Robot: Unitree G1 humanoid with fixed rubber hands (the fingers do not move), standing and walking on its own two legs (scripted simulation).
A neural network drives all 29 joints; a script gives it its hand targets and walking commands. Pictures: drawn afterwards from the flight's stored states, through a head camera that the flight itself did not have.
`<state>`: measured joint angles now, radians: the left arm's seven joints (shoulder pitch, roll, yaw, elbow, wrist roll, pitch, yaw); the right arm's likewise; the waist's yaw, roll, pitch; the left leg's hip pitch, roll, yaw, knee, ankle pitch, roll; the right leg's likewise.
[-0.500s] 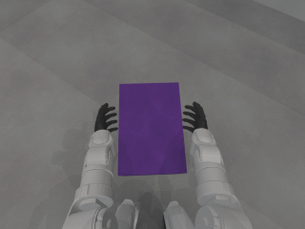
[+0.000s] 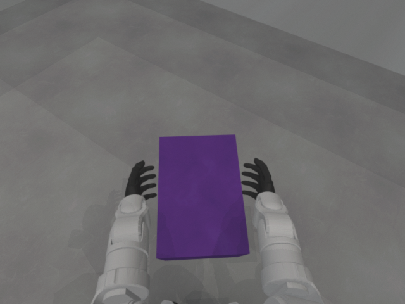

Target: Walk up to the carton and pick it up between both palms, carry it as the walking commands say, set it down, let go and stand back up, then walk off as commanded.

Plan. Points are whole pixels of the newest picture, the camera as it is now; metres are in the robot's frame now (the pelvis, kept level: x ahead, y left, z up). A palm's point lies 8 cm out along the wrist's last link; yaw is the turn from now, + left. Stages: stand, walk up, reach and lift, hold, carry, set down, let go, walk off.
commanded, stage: reach and lift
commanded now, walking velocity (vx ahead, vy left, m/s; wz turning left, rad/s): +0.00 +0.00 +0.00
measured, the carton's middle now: (199, 198) +0.38 +0.01 -0.10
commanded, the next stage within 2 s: hold in 1.72 s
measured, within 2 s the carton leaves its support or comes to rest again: neither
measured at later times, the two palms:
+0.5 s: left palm (127, 193) +0.32 +0.14 +0.05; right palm (277, 190) +0.33 -0.13 +0.05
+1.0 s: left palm (127, 191) +0.31 +0.13 +0.08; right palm (287, 190) +0.31 -0.14 +0.08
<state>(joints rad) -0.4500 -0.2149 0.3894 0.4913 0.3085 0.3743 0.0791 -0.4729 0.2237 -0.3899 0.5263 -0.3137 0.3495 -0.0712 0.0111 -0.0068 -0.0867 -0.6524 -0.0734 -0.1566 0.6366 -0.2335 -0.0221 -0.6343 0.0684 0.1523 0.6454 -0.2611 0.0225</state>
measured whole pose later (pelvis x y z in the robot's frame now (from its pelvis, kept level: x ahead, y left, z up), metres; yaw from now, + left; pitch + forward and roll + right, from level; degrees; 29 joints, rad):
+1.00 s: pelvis +0.01 +0.00 +0.02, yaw +0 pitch -8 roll +0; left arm -0.37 -0.18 0.25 0.38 0.33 0.76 0.05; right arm -0.38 0.19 -0.26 0.40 -0.32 0.74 -0.05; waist 0.00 0.00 0.00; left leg -0.06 -0.05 -0.15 0.40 -0.19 -0.01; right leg -0.04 0.05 0.14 0.40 -0.22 0.00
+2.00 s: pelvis +0.01 +0.00 +0.02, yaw +0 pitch -8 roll +0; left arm -0.31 -0.17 0.20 0.33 0.29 0.78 0.03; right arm -0.32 0.17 -0.21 0.34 -0.29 0.77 -0.03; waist 0.00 0.00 -0.02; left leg -0.07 -0.05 -0.14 0.41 -0.19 -0.01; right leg -0.05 0.04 0.13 0.41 -0.21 0.01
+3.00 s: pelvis -0.03 +0.02 -0.01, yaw +12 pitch +3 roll -1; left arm -0.29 -0.16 0.07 -0.18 0.15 1.02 0.22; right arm -0.30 0.16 -0.09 -0.16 -0.11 1.01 -0.18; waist -0.04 -0.01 -0.02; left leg -0.52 -0.06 -0.01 0.75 -0.28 0.06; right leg -0.51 -0.06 -0.03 0.94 -0.50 0.06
